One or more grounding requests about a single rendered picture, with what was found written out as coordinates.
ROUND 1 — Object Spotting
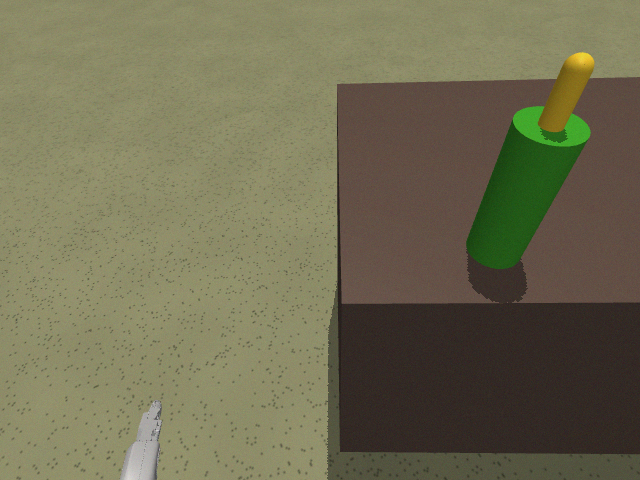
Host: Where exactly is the bottle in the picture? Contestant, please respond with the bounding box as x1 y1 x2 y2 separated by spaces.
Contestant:
466 52 595 269

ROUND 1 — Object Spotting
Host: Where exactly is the left robot hand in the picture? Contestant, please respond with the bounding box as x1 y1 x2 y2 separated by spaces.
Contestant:
120 400 162 480

